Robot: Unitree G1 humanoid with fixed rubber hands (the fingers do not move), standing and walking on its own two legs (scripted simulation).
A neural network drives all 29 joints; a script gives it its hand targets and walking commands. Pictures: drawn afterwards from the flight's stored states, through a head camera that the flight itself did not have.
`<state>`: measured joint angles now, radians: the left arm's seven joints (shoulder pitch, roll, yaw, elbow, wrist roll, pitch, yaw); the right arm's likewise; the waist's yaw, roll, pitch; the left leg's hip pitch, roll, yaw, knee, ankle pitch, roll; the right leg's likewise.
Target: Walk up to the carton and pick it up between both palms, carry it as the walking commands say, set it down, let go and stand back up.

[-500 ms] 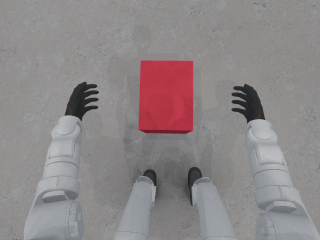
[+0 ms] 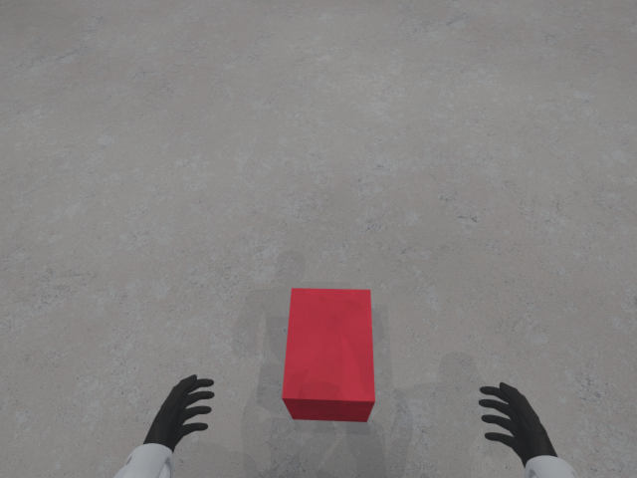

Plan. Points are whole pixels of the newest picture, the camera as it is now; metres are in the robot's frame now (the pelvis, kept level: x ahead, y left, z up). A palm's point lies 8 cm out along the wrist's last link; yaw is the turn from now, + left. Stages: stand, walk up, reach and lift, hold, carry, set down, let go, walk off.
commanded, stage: let go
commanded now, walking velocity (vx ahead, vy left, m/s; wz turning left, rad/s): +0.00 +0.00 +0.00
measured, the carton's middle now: (330, 357) +0.45 +0.04 -0.63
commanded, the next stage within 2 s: stand in 0.48 s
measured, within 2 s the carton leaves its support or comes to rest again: neither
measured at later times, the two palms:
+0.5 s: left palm (165, 451) +0.15 +0.23 -0.07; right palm out of the picture +0.14 -0.23 -0.07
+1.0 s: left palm out of the picture +0.10 +0.28 -0.10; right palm out of the picture +0.10 -0.28 -0.10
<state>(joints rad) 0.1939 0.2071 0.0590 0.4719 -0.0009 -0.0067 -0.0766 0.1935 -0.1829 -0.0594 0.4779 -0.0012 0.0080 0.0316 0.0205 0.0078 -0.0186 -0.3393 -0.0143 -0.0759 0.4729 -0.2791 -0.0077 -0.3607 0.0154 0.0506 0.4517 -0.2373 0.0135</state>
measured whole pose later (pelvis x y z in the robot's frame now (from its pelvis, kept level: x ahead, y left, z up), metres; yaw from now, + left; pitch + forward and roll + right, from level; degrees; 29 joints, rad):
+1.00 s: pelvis -0.01 +0.00 +0.00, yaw +0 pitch -2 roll +0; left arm 0.22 0.29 0.06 0.77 0.02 -0.01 0.03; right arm 0.21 -0.29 -0.07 0.79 -0.02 -0.01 -0.03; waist 0.00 0.00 0.03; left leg -0.14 -0.02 -0.06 0.49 -0.31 0.00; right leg -0.18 0.01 0.06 0.49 -0.28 0.02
